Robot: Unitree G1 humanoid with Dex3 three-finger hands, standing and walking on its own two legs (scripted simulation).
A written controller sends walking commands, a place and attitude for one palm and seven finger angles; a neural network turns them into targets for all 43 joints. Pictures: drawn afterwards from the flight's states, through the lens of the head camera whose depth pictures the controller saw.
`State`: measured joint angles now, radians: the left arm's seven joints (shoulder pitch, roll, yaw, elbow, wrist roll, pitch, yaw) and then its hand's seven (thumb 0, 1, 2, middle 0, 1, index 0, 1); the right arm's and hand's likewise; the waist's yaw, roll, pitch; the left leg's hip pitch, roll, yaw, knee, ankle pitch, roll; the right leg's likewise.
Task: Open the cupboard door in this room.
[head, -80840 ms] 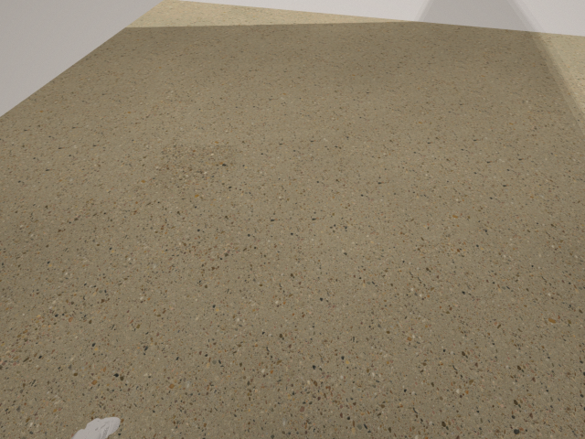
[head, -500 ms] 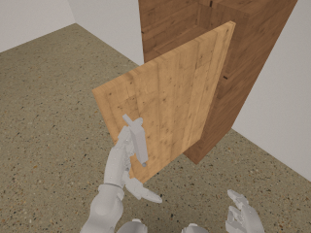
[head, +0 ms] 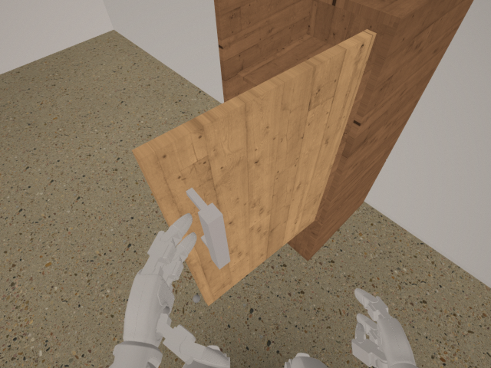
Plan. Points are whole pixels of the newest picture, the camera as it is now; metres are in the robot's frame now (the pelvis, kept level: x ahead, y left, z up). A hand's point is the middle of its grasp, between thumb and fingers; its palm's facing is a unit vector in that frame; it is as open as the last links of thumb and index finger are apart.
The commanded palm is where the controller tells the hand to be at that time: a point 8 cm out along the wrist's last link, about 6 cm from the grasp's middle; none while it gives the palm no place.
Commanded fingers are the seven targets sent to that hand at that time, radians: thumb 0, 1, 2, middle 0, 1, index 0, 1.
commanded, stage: slide the hand sideways off the handle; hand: left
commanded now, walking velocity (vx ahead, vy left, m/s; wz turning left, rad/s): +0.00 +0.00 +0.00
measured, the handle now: (208, 230) +0.31 +0.08 +0.07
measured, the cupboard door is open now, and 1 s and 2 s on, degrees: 85 85 85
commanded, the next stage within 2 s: draw the hand back to the body in 0.42 s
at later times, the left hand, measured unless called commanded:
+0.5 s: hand (157, 329) +0.17 +0.13 +0.07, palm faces -0.02 -1.00 -0.01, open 16.3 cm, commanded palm +0.14 +0.18 +0.07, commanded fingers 0.00 -0.50 0.30 -0.15 -0.30 -0.15 -0.30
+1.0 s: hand (107, 311) +0.18 +0.17 +0.13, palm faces +0.00 -1.00 -0.07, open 16.3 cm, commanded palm +0.14 +0.23 +0.14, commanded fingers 0.00 -0.32 0.38 -0.16 -0.30 -0.16 -0.30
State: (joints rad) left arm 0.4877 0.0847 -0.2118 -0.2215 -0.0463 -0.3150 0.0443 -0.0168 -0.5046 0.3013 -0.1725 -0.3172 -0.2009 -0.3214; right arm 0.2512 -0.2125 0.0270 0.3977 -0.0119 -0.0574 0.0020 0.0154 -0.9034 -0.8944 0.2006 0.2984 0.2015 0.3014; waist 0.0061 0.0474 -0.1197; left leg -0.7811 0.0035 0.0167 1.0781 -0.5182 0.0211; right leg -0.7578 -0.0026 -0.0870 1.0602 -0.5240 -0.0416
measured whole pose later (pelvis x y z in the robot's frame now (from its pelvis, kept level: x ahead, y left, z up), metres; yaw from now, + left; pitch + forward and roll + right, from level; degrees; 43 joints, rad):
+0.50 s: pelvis -0.01 -0.01 -0.01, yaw +1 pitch +13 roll -1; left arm 0.62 0.16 -0.02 -0.27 -0.21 -0.36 -0.16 -0.02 -0.50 0.30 -0.15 -0.30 -0.15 -0.30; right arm 0.25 -0.23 0.00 0.41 0.02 -0.08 -0.05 0.02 -0.90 -0.89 0.20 0.30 0.20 0.30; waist 0.02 0.05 -0.14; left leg -0.84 0.01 -0.02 1.14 -0.53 0.00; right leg -0.80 0.01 -0.12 1.11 -0.54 -0.06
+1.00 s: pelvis +0.00 +0.01 +0.02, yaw +0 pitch +8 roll -2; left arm 0.63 0.23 0.08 -0.39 -0.26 -0.20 -0.17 -0.02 -0.49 0.31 -0.15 -0.30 -0.15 -0.30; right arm 0.28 -0.23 0.03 0.43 0.04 -0.12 -0.07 0.02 -0.90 -0.89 0.20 0.30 0.20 0.30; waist 0.02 0.07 -0.12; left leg -0.63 0.01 0.00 0.97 -0.48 0.02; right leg -0.58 0.01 -0.10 0.91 -0.47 -0.03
